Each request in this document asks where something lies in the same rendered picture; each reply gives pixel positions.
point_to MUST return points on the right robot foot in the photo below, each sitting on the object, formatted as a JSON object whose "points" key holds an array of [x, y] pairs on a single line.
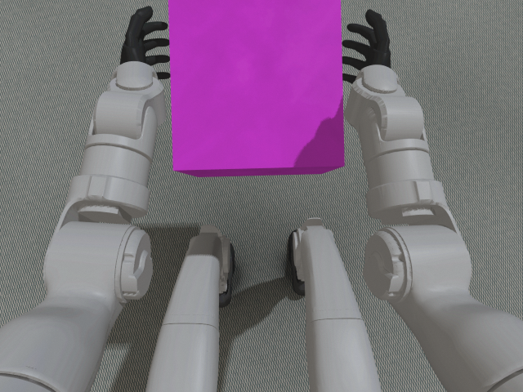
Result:
{"points": [[298, 285]]}

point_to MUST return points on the robot right hand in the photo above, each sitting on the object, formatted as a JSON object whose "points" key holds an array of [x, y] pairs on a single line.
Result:
{"points": [[378, 53]]}

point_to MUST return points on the robot right upper arm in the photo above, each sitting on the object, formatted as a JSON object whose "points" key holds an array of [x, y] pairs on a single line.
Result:
{"points": [[424, 272]]}

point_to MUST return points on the left robot thigh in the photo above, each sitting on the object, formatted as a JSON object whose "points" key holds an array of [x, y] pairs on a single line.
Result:
{"points": [[186, 354]]}

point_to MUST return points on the robot left hand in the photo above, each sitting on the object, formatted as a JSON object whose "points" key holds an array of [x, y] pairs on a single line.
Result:
{"points": [[134, 48]]}

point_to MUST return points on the carton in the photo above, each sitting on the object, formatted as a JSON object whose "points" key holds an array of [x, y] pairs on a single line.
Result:
{"points": [[256, 87]]}

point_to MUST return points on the right robot forearm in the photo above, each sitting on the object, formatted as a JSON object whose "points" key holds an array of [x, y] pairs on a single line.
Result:
{"points": [[390, 125]]}

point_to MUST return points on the robot left upper arm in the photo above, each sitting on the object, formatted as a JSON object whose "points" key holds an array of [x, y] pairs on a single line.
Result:
{"points": [[92, 271]]}

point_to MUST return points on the left robot forearm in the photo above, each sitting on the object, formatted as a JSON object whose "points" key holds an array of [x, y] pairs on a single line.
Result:
{"points": [[112, 182]]}

